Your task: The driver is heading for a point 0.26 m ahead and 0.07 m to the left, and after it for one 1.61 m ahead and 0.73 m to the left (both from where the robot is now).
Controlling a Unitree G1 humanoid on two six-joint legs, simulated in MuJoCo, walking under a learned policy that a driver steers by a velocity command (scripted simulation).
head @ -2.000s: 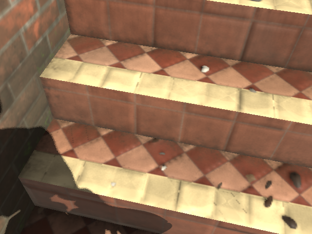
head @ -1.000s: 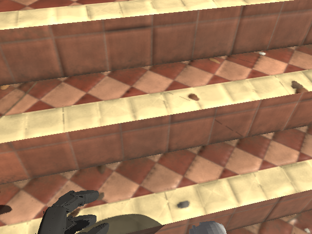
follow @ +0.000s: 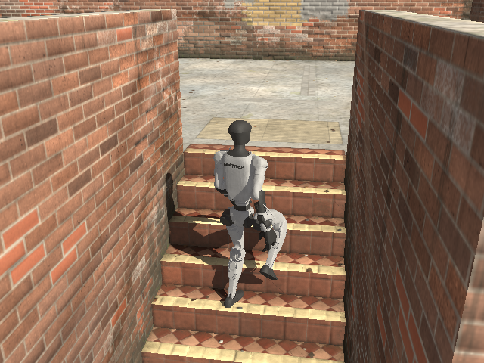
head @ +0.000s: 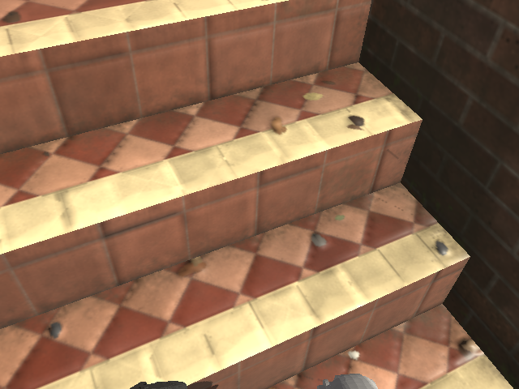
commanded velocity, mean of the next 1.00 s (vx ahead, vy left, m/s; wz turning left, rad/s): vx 0.50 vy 0.00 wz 0.42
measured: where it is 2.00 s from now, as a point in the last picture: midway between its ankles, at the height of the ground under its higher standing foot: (98, 0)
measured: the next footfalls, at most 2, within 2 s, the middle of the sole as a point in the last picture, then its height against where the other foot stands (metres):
right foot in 0.28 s outside the picture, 0.20 m higher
left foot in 0.82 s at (230, 303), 0.19 m higher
